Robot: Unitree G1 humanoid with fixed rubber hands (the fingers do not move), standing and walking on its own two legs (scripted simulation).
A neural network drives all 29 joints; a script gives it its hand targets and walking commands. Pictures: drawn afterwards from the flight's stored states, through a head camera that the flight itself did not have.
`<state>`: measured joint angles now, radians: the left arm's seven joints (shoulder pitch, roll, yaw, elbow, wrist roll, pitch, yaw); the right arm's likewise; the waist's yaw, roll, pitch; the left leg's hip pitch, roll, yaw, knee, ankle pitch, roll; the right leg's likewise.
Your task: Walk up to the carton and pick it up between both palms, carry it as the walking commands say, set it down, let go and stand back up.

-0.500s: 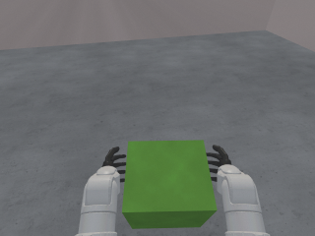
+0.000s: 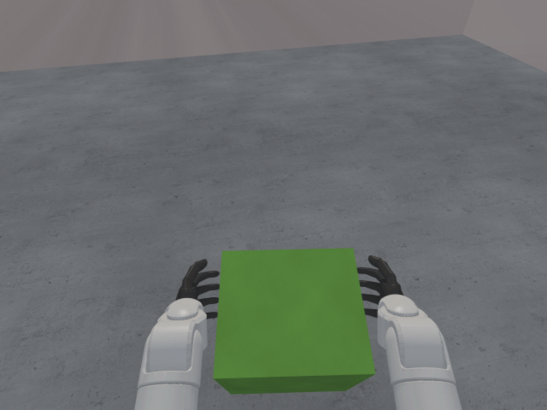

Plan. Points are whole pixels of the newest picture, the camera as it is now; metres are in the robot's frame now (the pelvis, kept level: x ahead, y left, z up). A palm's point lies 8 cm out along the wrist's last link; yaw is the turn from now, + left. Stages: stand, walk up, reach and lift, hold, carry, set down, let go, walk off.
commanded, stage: carry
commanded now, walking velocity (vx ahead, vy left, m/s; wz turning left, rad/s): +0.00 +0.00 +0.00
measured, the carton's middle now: (288, 325) +0.30 +0.00 -0.04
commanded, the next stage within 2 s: hold in 0.66 s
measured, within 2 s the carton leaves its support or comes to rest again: neither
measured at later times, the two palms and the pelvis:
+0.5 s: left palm (191, 319) +0.27 +0.14 +0.04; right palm (394, 316) +0.27 -0.15 +0.04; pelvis -0.01 +0.00 +0.00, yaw +0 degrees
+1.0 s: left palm (192, 294) +0.30 +0.14 +0.06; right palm (390, 293) +0.29 -0.15 +0.06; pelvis +0.00 +0.00 +0.00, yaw +2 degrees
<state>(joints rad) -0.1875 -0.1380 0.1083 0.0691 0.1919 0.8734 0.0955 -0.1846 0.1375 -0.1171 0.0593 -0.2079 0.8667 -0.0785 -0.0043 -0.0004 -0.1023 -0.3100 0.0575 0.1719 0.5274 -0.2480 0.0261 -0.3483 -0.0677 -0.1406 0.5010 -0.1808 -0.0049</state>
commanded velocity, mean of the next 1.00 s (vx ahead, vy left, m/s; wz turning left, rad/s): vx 0.00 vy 0.00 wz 0.00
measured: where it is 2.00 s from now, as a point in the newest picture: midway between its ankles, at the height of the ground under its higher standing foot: outside the picture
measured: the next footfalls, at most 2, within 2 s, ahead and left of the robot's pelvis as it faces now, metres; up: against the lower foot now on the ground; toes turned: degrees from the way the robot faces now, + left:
none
